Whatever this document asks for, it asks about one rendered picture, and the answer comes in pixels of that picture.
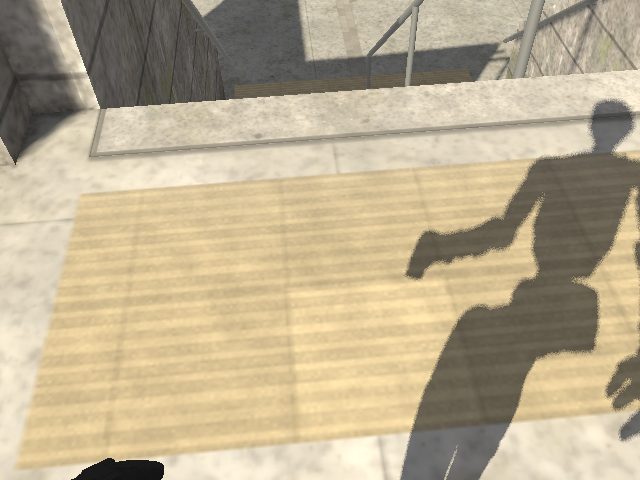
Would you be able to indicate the left robot hand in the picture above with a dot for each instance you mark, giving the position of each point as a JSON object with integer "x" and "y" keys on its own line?
{"x": 108, "y": 469}

